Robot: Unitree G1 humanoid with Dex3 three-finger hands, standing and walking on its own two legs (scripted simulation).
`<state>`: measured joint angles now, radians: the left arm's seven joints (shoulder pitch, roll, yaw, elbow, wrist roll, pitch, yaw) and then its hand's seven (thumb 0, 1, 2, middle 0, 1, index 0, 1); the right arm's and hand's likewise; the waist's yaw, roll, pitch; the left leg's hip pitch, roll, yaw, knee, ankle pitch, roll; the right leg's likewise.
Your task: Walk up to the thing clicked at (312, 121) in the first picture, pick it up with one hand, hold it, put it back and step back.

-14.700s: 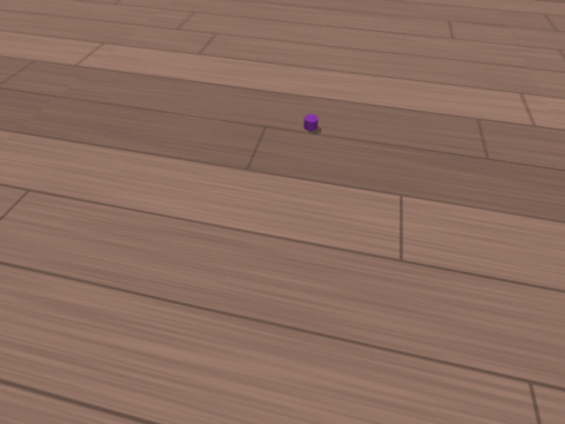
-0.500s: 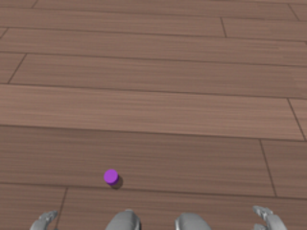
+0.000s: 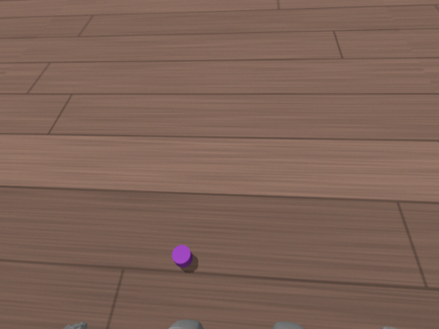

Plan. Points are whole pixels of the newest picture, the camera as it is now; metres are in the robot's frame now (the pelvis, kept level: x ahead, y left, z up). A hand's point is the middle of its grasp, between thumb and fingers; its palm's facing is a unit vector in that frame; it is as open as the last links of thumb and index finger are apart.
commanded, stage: walk up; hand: left
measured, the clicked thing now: (182, 256) +0.45 +0.24 -0.73
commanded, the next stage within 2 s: stand in 1.30 s
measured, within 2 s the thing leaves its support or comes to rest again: neither
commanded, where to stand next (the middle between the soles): +0.05 +0.02 m, yaw -2 degrees
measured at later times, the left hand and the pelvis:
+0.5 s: hand out of the picture +0.08 +0.26 -0.14, palm faces +0.00 -0.94 -0.33, open 7.4 cm; pelvis +0.00 +0.00 +0.01, yaw +0 degrees
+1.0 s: hand out of the picture +0.10 +0.25 -0.13, palm faces -0.01 -0.95 -0.32, open 7.4 cm; pelvis +0.00 +0.00 +0.02, yaw -1 degrees
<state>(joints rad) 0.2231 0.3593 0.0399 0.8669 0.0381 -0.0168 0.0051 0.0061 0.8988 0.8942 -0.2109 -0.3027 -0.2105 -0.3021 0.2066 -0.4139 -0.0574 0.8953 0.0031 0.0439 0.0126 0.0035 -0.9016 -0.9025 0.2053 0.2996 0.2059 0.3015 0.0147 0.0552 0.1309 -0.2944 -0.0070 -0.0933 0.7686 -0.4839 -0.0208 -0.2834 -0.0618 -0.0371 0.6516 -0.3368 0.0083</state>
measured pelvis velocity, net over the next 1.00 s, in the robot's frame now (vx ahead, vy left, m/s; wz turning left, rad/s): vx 0.00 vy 0.00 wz -0.01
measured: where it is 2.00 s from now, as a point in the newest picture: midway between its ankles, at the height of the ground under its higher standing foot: outside the picture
